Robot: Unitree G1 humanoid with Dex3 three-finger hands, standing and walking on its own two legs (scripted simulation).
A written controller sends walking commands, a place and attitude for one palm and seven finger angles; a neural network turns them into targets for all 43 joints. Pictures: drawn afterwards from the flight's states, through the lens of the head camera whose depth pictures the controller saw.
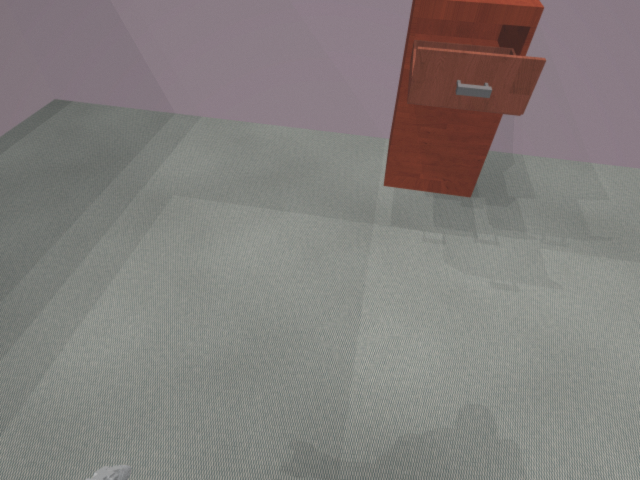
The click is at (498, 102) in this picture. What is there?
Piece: drawer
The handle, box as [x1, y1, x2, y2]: [456, 80, 491, 97]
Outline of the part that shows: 457,80 456,94 489,97 491,87 487,83 485,83 483,86 461,84 460,81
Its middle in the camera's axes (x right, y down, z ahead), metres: +0.49 -0.49 +1.24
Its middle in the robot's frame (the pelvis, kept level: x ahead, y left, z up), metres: +1.28 -0.42 -0.07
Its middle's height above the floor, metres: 0.70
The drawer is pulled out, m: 0.30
